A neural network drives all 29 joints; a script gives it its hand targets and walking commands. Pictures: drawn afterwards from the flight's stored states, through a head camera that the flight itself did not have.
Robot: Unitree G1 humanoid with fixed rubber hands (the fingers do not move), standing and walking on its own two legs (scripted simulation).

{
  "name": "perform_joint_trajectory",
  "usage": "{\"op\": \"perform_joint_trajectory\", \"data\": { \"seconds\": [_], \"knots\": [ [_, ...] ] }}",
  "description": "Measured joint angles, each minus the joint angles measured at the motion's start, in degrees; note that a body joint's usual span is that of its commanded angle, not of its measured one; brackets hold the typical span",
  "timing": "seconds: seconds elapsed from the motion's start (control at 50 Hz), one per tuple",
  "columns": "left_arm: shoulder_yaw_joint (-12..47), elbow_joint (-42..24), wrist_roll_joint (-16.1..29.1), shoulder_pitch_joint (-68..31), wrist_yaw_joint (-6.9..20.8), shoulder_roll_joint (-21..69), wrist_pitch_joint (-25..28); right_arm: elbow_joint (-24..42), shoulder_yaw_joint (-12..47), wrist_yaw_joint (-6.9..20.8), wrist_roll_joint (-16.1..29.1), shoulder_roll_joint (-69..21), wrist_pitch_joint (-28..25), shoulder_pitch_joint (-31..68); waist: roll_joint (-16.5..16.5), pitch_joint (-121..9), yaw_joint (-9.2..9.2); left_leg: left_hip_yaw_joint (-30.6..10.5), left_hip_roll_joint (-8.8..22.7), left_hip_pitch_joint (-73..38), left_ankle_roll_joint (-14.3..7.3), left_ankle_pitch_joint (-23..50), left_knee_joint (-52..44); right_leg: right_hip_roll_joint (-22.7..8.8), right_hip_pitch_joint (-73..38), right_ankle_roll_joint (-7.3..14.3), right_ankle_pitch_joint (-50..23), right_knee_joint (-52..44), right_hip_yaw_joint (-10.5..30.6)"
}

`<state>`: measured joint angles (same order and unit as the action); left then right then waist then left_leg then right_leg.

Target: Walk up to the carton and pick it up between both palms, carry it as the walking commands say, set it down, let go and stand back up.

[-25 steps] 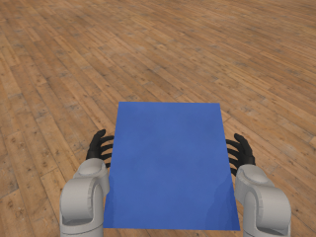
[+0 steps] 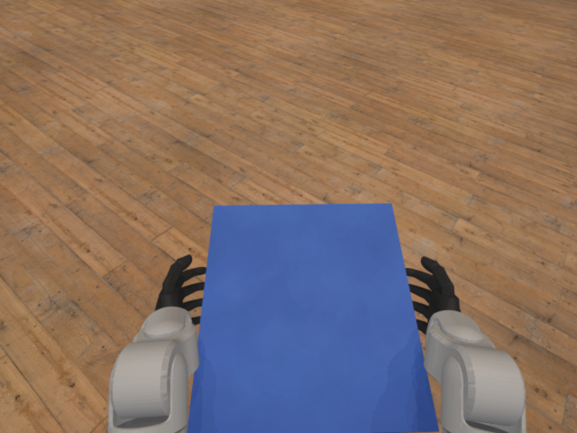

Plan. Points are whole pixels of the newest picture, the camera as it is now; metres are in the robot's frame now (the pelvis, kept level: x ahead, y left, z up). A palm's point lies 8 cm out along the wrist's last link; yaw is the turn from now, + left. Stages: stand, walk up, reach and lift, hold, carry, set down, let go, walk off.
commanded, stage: carry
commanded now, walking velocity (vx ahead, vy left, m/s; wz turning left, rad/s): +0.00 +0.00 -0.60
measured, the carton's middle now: (303, 324) +0.28 +0.01 +0.02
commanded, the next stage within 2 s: none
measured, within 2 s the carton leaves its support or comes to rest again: neither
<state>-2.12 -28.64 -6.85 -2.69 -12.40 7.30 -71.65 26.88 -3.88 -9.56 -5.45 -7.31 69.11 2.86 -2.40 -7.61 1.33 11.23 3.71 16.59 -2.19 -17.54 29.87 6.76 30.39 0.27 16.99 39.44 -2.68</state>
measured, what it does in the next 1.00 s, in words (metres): walks backwards, turning right: right foot, then left foot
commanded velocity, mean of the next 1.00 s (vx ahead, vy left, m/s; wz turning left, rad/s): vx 0.00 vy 0.00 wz -0.60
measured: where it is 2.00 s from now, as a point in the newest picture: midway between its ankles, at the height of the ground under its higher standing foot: outside the picture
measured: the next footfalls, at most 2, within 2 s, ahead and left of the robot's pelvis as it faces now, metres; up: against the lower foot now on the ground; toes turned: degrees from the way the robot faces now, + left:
right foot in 0.26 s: +0.02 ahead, -0.20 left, +0.00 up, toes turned -21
left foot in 0.66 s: -0.01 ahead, +0.01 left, +0.00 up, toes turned -16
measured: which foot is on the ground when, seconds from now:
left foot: down 0.00-0.26, up 0.28-0.64, down 0.66-1.00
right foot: up 0.00-0.24, down 0.26-0.68, up 0.70-0.98, down 1.00-1.00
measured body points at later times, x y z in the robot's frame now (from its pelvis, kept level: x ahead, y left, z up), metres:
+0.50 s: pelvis -0.05 -0.09 -0.01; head -0.02 -0.10 +0.43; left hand +0.26 -0.04 +0.05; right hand +0.13 -0.34 +0.06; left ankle -0.02 +0.04 -0.69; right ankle -0.01 -0.18 -0.74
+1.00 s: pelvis -0.11 -0.10 -0.02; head -0.10 -0.09 +0.43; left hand +0.21 -0.14 +0.08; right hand +0.00 -0.39 +0.08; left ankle -0.04 +0.02 -0.74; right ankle -0.16 -0.19 -0.74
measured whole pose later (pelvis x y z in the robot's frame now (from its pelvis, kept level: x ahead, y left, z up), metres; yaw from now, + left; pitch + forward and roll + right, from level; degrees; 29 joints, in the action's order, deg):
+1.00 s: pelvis -0.11 -0.10 -0.02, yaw -39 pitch +3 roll -2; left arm -4.1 -26.7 -5.6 -7.6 -12.3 7.5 -71.9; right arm 28.0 -4.2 -10.2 -6.5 -7.4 69.3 4.3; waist 0.9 -4.6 1.0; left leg 18.2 15.3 19.1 3.3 -22.3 40.9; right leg -1.3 21.9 -2.8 16.4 36.0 -9.2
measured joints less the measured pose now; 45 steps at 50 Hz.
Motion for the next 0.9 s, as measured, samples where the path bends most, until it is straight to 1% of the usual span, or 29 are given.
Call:
{"op": "perform_joint_trajectory", "data": {
  "seconds": [0.04,0.06,0.1,0.16,0.2,0.22,0.24,0.26,0.28,0.3,0.32,0.34,0.36,0.4,0.44,0.48,0.54,0.6,0.62,0.66,0.68,0.7,0.72,0.74,0.76,0.8,0.84,0.9],
  "knots": [
    [-0.13,0.36,0.11,-0.85,0.06,0.00,-0.64,0.36,0.01,0.00,-0.32,-0.01,0.27,-0.29,1.42,0.20,0.47,1.03,1.84,-1.24,0.51,0.47,-1.20,-2.11,2.41,-1.72,2.74,11.58,-1.07],
    [-0.26,0.67,0.19,-1.43,0.11,-0.01,-0.79,0.48,-0.06,-0.07,-0.40,-0.02,0.28,-0.30,1.81,0.43,0.71,1.62,2.69,-1.69,0.96,0.61,-1.40,-3.42,2.81,-2.37,3.02,14.83,-1.12],
    [-0.56,1.08,0.44,-2.44,0.09,0.01,-0.86,0.66,-0.25,-0.23,-0.46,-0.04,0.29,0.05,2.51,1.06,1.08,2.87,4.66,-1.98,1.87,0.28,-0.54,-5.83,2.19,-3.28,3.50,16.26,-1.33],
    [-1.10,0.99,0.77,-3.53,-0.04,0.09,-0.84,0.94,-0.39,-0.37,-0.47,-0.03,0.25,0.87,3.20,2.23,1.04,4.81,8.01,-1.23,3.33,-1.32,2.91,-8.32,-0.58,-3.82,3.64,11.47,-2.91],
    [-1.41,0.92,0.93,-3.97,-0.05,0.13,-0.77,1.08,-0.39,-0.48,-0.48,-0.04,0.24,1.28,3.47,2.84,0.57,6.04,10.25,-0.25,4.53,-2.73,5.96,-8.91,-2.94,-3.73,3.37,6.66,-4.17],
    [-1.48,1.02,0.98,-4.13,-0.02,0.14,-0.70,1.15,-0.43,-0.55,-0.49,-0.04,0.28,1.39,3.59,3.06,0.28,6.60,11.37,0.30,5.21,-3.54,7.74,-8.93,-4.46,-3.58,2.20,3.38,-4.83],
    [-1.47,1.26,1.00,-4.33,0.04,0.16,-0.60,1.24,-0.54,-0.61,-0.52,-0.05,0.35,1.42,3.61,3.20,-0.02,7.08,12.42,0.93,5.97,-4.52,9.83,-8.89,-6.47,-3.44,-0.58,-0.95,-5.53],
    [-1.31,1.76,0.98,-4.61,0.12,0.20,-0.40,1.37,-0.80,-0.64,-0.57,-0.02,0.38,1.40,3.65,3.20,-0.39,7.25,13.48,1.90,6.77,-5.74,12.43,-8.63,-8.27,-2.43,-2.85,-4.71,-6.00],
    [-0.73,3.03,0.89,-4.83,0.14,0.27,0.49,1.16,-1.66,-0.62,-0.47,0.04,0.27,1.56,4.76,3.52,-0.65,5.58,14.33,3.73,8.18,-8.12,15.97,-7.51,-7.30,-0.63,-2.21,-3.81,-6.18],
    [-0.23,4.28,0.91,-5.00,0.07,0.29,1.22,0.99,-2.46,-0.69,-0.24,0.05,0.30,1.56,5.09,4.08,-1.11,2.96,13.37,5.86,9.31,-12.85,19.99,-7.01,-5.98,0.83,-1.29,-2.04,-5.86],
    [0.10,5.19,0.98,-4.95,0.04,0.28,1.66,0.87,-2.94,-0.87,-0.01,0.02,0.45,1.42,4.89,4.74,-1.78,0.47,11.55,7.94,9.98,-16.60,23.90,-6.93,-5.12,1.83,-0.76,-1.05,-5.40],
    [0.30,5.66,0.97,-4.66,0.11,0.25,1.92,0.82,-3.09,-1.09,0.18,0.01,0.65,1.20,4.58,5.35,-2.49,-1.47,9.67,9.76,10.18,-18.18,27.10,-6.89,-4.68,2.43,-0.77,-0.89,-4.92],
    [0.45,5.71,0.84,-4.16,0.27,0.21,2.10,0.83,-2.98,-1.27,0.32,0.01,0.75,0.94,4.28,5.84,-3.11,-2.85,8.05,11.33,10.07,-17.99,29.53,-6.77,-4.43,2.75,-1.20,-1.25,-4.43],
    [0.47,4.92,0.54,-2.99,0.68,0.14,2.44,1.07,-2.33,-1.82,0.83,0.01,0.52,0.35,3.84,6.46,-3.98,-4.61,5.79,13.73,9.46,-15.45,32.10,-6.18,-3.99,3.10,-2.52,-2.39,-3.51],
    [0.25,3.69,0.38,-2.03,1.05,0.09,2.89,1.56,-1.51,-2.34,1.35,0.01,-0.09,-0.13,3.45,6.73,-4.33,-5.64,4.21,14.89,8.74,-13.16,31.87,-5.39,-3.56,3.68,-3.69,-3.41,-2.65],
    [0.10,2.51,0.26,-1.37,1.25,0.07,3.29,1.94,-0.87,-2.33,1.41,0.01,-0.77,-0.36,3.01,6.53,-4.20,-6.28,2.80,14.98,8.05,-11.74,29.99,-4.69,-3.17,4.07,-4.74,-4.34,-1.84],
    [0.05,1.24,0.08,-0.86,1.22,0.05,3.40,2.11,-0.37,-1.80,1.03,0.01,-1.29,-0.26,2.20,5.38,-3.38,-6.70,0.83,13.58,7.19,-10.43,25.53,-3.89,-2.72,4.36,-6.34,-5.93,-0.69],
    [-0.07,0.59,0.08,-0.89,1.00,0.05,2.87,2.01,-0.18,-1.31,0.61,0.01,-1.21,0.02,1.16,3.72,-2.08,-6.40,-0.85,10.37,6.49,-9.30,19.03,-3.29,-2.46,4.31,-8.17,-7.90,0.58],
    [-0.11,0.47,0.13,-0.98,0.87,0.05,2.58,1.95,-0.17,-1.16,0.48,0.01,-1.10,0.09,0.79,3.14,-1.58,-6.02,-1.28,8.72,6.28,-8.66,15.87,-3.06,-2.41,4.21,-8.82,-8.59,1.07],
    [-0.16,0.26,0.33,-1.15,0.53,0.05,1.92,1.86,-0.21,-0.87,0.24,0.01,-0.75,0.24,0.30,1.94,-0.68,-4.62,-1.56,3.95,5.82,-5.65,6.64,-2.34,-2.25,3.89,-9.97,-9.59,2.00],
    [-0.40,0.38,0.42,-1.36,0.42,0.02,1.61,1.47,-0.09,-0.76,0.11,-0.01,-0.81,0.26,-0.59,1.61,-0.39,-3.64,-1.87,2.48,4.09,-2.82,3.48,-2.40,-2.22,3.65,-10.35,-9.70,2.68],
    [-0.61,0.55,0.52,-1.28,0.32,-0.01,1.27,0.93,0.13,-0.59,-0.16,-0.04,-0.81,0.16,-1.12,1.29,-0.20,-2.92,-1.95,1.85,2.61,-1.40,2.46,-2.50,-2.15,2.42,-8.97,-9.13,3.14],
    [-0.68,0.63,0.59,-0.96,0.20,-0.01,0.87,0.55,0.32,-0.42,-0.40,-0.02,-0.54,0.01,-0.72,0.82,0.09,-2.35,-1.33,1.54,1.63,-0.92,2.19,-2.41,-1.37,1.17,-4.41,-6.00,2.63],
    [-0.72,0.63,0.63,-0.74,0.10,0.00,0.44,0.35,0.46,-0.32,-0.54,0.00,-0.20,-0.13,0.14,0.56,0.47,-1.73,-0.29,1.14,1.14,-0.83,1.99,-2.39,-0.03,0.11,0.19,-0.47,1.55],
    [-0.77,0.68,0.65,-0.80,0.06,0.01,0.02,0.30,0.55,-0.24,-0.69,0.00,0.04,-0.30,0.89,0.58,0.82,-1.08,0.74,0.55,1.02,-0.76,1.60,-2.77,1.29,-0.81,3.05,5.80,0.40],
    [-0.83,1.13,0.70,-1.48,0.06,0.00,-0.58,0.38,0.49,-0.17,-0.95,-0.02,0.24,-0.58,1.69,0.92,1.32,0.23,2.44,-0.57,1.43,-0.43,0.76,-4.41,2.66,-2.26,4.98,14.91,-1.04],
    [-0.92,1.50,0.86,-2.27,-0.01,0.01,-0.76,0.56,0.24,-0.22,-1.02,-0.03,0.34,-0.42,2.23,1.46,1.55,1.58,4.15,-1.04,2.07,-0.36,0.90,-6.09,2.18,-3.16,5.63,17.41,-1.80],
    [-1.30,1.35,1.10,-3.40,-0.14,0.08,-0.69,0.91,-0.02,-0.30,-0.97,-0.02,0.24,0.42,2.81,2.45,1.22,3.67,6.94,-0.39,3.04,-1.23,3.16,-7.83,-0.46,-3.64,5.64,13.30,-3.44]
  ]
}}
